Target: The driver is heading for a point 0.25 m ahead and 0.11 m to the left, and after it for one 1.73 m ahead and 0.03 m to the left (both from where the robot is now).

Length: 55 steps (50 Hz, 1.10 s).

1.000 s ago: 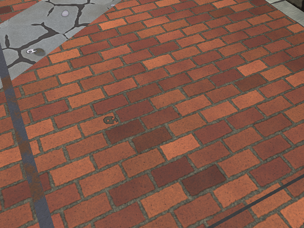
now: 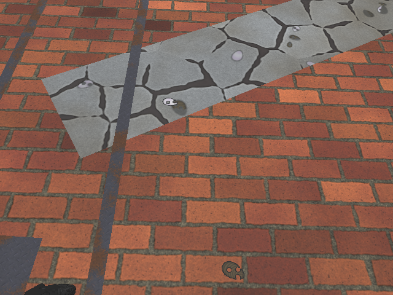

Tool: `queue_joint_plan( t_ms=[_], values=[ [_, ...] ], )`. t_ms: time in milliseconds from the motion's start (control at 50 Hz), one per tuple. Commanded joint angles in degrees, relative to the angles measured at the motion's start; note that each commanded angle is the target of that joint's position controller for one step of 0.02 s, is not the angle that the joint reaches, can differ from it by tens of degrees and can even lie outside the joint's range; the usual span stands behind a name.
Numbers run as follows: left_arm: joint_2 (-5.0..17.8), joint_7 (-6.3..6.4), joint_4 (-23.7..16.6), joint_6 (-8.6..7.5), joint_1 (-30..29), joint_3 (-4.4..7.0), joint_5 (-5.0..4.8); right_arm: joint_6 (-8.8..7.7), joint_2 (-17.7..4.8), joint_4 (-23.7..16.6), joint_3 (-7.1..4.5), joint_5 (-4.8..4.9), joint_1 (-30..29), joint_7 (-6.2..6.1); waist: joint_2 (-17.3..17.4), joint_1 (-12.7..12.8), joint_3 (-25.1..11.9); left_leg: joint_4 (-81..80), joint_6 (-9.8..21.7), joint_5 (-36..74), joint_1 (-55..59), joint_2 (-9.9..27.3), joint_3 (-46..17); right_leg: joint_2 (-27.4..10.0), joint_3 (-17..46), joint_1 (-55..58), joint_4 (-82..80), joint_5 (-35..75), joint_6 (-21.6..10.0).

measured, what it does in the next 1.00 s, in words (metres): walks ahead, turning left: right foot, then left foot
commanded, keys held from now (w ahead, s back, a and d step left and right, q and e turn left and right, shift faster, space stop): w+q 0.06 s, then q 0.24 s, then no key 0.70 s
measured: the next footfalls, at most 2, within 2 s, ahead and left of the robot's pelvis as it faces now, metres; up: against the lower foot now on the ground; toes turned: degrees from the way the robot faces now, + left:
right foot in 0.18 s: +0.31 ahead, -0.14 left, +0.00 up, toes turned +13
left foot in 0.60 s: +0.24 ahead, +0.11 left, +0.00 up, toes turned +15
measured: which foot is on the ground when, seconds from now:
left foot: down 0.00-0.20, up 0.22-0.58, down 0.60-1.00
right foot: up 0.00-0.16, down 0.18-1.00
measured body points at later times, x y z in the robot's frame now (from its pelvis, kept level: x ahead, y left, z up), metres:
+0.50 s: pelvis +0.19 -0.05 -0.01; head +0.24 -0.04 +0.44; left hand +0.25 +0.25 -0.12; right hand +0.42 -0.28 -0.10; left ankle +0.20 +0.10 -0.71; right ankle +0.27 -0.15 -0.75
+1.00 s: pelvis +0.24 +0.00 -0.01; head +0.24 +0.00 +0.44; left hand +0.25 +0.29 -0.14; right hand +0.46 -0.19 -0.11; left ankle +0.20 +0.10 -0.75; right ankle +0.27 -0.15 -0.75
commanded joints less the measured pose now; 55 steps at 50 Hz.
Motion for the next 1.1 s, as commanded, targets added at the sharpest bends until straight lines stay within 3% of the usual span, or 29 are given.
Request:
queue_joint_plan(
  t_ms=[20,60,120,160,180,200,220,240,260,280,300,340,380,440,540,580,600,620,640,680,720,740,780,880,1100],
  values=[
    [2.3,-0.42,-4.5,-0.69,-5.2,0.14,-0.40,-0.53,-10.6,-3.6,-2.96,0.27,-0.4,-0.93,6.0,-0.4,-2.0,-5.8,7.2,9.2,-4.9,10.8,-8.7,4.0,-2.9,6.9,-11.0,10.3,0.8],
    [3.1,-0.84,-5.7,-1.07,-7.4,0.27,-0.96,-0.31,-10.7,-2.7,-3.06,0.52,1.4,-0.94,6.7,-1.3,-1.8,-4.5,6.6,6.7,-3.8,11.9,-11.1,4.8,-2.2,8.4,-14.2,11.7,0.4],
    [5.4,-1.32,-6.2,-1.79,-6.9,1.20,-0.39,0.86,-10.0,-2.2,-3.12,0.49,2.0,-1.59,8.1,-0.4,-2.4,3.5,4.6,14.1,1.7,12.5,-14.9,6.6,-1.1,9.9,-18.9,7.7,-1.4],
    [6.5,-1.23,-5.1,-2.39,-1.9,1.98,-0.09,1.58,-9.4,-3.3,-3.07,0.42,-0.3,-2.04,9.6,2.5,-4.9,10.3,2.4,19.5,3.1,11.2,-16.6,7.1,-2.0,16.0,-21.4,7.1,-3.5],
    [7.8,-0.89,-4.4,-2.70,2.6,2.49,0.65,1.57,-7.8,-4.4,-2.53,0.38,-1.8,-2.00,8.8,5.1,-8.4,17.5,0.0,20.4,1.0,7.9,-14.9,4.6,-1.5,24.6,-23.3,13.7,-5.4],
    [11.5,-0.42,-4.1,-2.62,9.9,3.19,1.77,1.47,-4.7,-6.5,-1.36,-0.73,-1.8,-2.04,1.1,7.3,-17.4,33.6,-3.0,5.2,-7.2,3.8,-10.4,-6.9,8.0,40.8,-19.2,30.4,-9.3],
    [13.2,-0.64,-2.9,-1.31,12.0,3.48,1.66,1.39,-2.2,-6.2,-0.48,0.24,11.8,-1.61,-16.8,1.7,-27.0,50.3,-6.2,-33.5,-23.8,-2.8,-6.2,-22.0,29.5,58.4,-18.6,36.9,-21.3],
    [9.1,-0.73,-4.1,-0.25,10.3,2.83,-0.04,1.86,-9.3,-4.2,-1.71,0.82,12.7,-1.61,-10.8,2.6,-25.7,57.1,-7.6,-28.4,-27.9,2.9,-7.0,-21.4,31.9,54.7,-21.0,22.3,-20.6],
    [5.2,-0.23,-5.5,0.57,7.6,1.73,-0.17,2.72,-12.1,-5.1,-2.68,0.91,4.9,-1.78,-6.5,4.8,-17.6,58.6,-8.7,-23.9,-30.5,4.5,-4.3,-17.4,22.1,47.7,-22.5,16.9,-17.9],
    [4.0,0.05,-5.6,1.49,4.4,1.05,0.19,3.69,-12.2,-5.8,-2.91,0.59,1.1,-2.21,-3.1,4.2,-12.8,57.0,-9.4,-20.5,-29.7,6.4,-2.2,-14.3,15.6,40.1,-24.1,14.9,-16.2],
    [3.5,0.24,-5.5,2.11,2.2,0.78,0.21,4.55,-11.8,-6.6,-3.14,0.24,-0.6,-2.44,-3.4,3.2,-8.9,55.0,-9.7,-18.7,-28.4,7.9,-1.4,-12.1,11.5,33.4,-25.5,13.6,-15.8],
    [4.7,0.34,-4.2,2.25,1.1,1.05,1.02,5.54,-7.6,-6.9,-2.25,0.39,0.5,-2.43,-6.0,1.6,-5.8,49.0,-9.5,-16.7,-21.6,8.2,1.0,-8.3,4.9,23.7,-29.4,13.8,-15.7],
    [5.7,0.30,-3.1,2.05,1.2,1.40,0.85,5.31,-5.4,-7.2,-1.43,-0.19,0.2,-2.51,-6.1,1.4,-7.2,42.5,-9.5,-15.6,-19.3,8.0,2.1,-8.9,2.2,24.1,-29.7,21.5,-17.5],
    [6.9,0.34,-2.2,2.62,-0.1,1.73,-0.11,4.94,-4.8,-7.6,-0.68,-0.74,-2.1,-1.97,-5.1,1.8,-10.6,32.5,-8.9,-9.4,-14.2,8.9,2.5,-10.0,-0.3,25.5,-29.4,24.1,-18.2],
    [7.8,-0.19,0.0,4.14,0.8,1.43,-1.30,5.34,-5.7,-7.9,-0.55,-0.78,-5.5,-0.86,-5.2,2.5,-8.6,16.8,-6.9,-4.4,-6.4,7.5,4.8,-9.3,-0.9,24.9,-28.3,7.3,-16.2],
    [5.4,-0.40,1.4,4.30,2.0,0.33,-1.78,5.08,-6.0,-7.3,-0.70,-1.34,-4.7,-0.69,-4.2,1.3,-7.4,4.9,-4.5,2.6,1.8,6.9,5.0,-6.6,-2.0,21.3,-25.0,-0.7,-11.8],
    [3.0,-0.73,2.0,4.00,4.3,-0.63,-0.80,5.04,-8.5,-8.1,-1.03,-1.83,-5.1,-1.07,0.4,2.3,-8.2,2.0,-2.4,11.1,6.7,12.6,-2.0,-3.8,-4.2,18.1,-21.1,-6.3,-7.3],
    [0.8,-1.21,1.9,3.50,8.1,-1.30,0.93,5.29,-12.2,-9.7,-1.30,-2.39,-8.9,-1.63,11.9,7.1,-8.4,1.8,2.9,16.3,6.0,21.4,-11.7,2.6,-10.1,14.8,-15.1,-16.4,-2.5],
    [1.9,-0.71,2.1,3.73,6.0,-1.25,0.87,4.79,-8.0,-9.5,-0.26,-2.69,-10.6,-1.20,12.6,5.0,-8.3,0.2,5.6,8.2,-1.7,21.3,-11.8,2.6,-7.5,20.0,-15.9,-16.3,-1.3],
    [3.6,-0.32,2.5,4.19,3.9,-1.05,0.71,3.63,-5.6,-8.9,0.47,-2.74,-13.1,-0.38,11.1,5.1,-6.1,1.0,1.0,-0.3,-3.6,14.8,-6.7,2.5,-7.3,23.6,-19.5,-7.0,-0.9],
    [5.7,-0.12,3.5,4.58,5.0,-0.73,0.80,2.98,-6.1,-8.1,0.46,-2.43,-12.1,-0.22,10.0,4.6,-4.3,1.5,-1.1,-0.1,-4.6,13.0,-5.2,1.5,-6.5,24.7,-20.9,-3.4,-1.1],
    [6.1,-0.27,4.1,4.50,5.0,-0.64,0.47,2.98,-6.0,-7.8,0.60,-2.33,-11.0,-0.19,7.4,4.2,-3.4,2.0,-1.6,0.9,-4.5,12.3,-4.5,1.5,-6.6,24.5,-21.1,-3.7,-1.6],
    [5.1,-0.43,5.1,4.26,4.9,-0.88,0.26,2.90,-6.0,-7.1,0.59,-2.17,-10.1,-0.24,4.9,3.9,-3.7,3.9,-1.8,4.7,-2.6,11.5,-3.4,1.5,-6.5,24.6,-21.7,-2.5,-1.8],
    [4.7,-0.10,7.5,4.29,5.2,-0.96,-0.07,3.14,-5.2,-6.4,0.54,-1.92,-10.7,-0.42,2.8,4.0,-4.9,5.5,-1.5,11.4,-0.6,10.7,-2.1,1.1,-6.5,26.1,-22.0,-0.1,-1.5],
    [5.2,1.27,12.1,5.09,5.2,-0.78,-0.31,2.98,-4.9,-1.4,-0.01,-1.68,-10.0,-0.70,2.5,4.4,-4.5,4.6,-2.1,13.1,-0.6,9.5,-0.5,0.8,-6.6,28.6,-22.6,0.4,-1.6]
  ],
)
Velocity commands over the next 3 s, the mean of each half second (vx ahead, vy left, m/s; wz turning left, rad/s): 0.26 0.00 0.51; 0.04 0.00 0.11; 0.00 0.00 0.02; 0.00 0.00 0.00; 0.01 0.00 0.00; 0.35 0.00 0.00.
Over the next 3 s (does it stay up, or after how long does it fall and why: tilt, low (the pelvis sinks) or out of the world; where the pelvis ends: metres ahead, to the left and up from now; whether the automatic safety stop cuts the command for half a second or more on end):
stays up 0.41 0.00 -0.01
